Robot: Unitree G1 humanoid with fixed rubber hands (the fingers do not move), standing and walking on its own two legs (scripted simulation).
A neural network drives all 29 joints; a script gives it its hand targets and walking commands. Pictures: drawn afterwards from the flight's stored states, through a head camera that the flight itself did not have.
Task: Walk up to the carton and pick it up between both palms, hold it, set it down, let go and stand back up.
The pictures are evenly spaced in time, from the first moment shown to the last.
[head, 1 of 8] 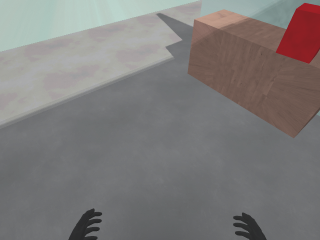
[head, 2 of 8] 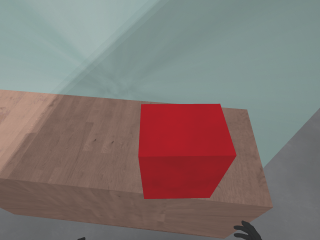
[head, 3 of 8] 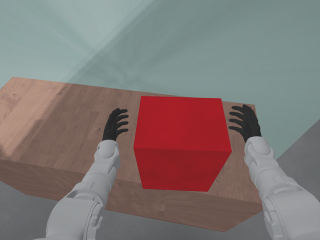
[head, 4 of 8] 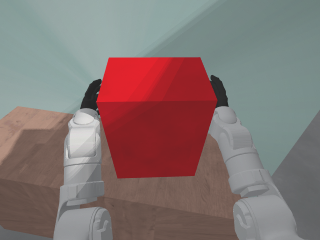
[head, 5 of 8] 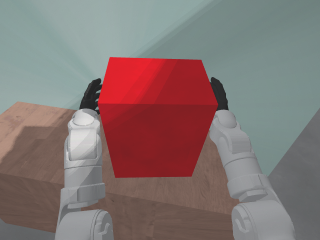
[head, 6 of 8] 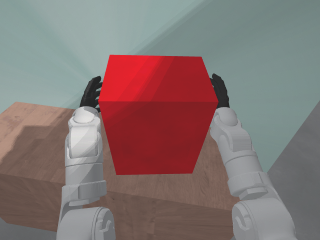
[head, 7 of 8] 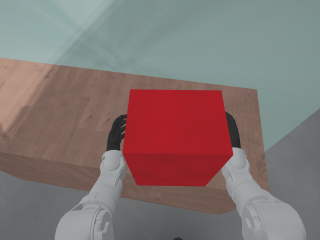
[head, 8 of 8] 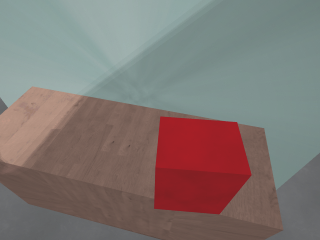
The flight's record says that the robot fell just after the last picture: no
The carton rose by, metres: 0.23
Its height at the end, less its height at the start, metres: +0.00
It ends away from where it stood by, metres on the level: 0.01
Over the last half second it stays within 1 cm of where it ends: yes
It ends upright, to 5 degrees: yes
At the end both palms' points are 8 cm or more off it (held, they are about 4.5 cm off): yes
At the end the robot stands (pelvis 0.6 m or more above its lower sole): yes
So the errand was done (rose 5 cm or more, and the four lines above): yes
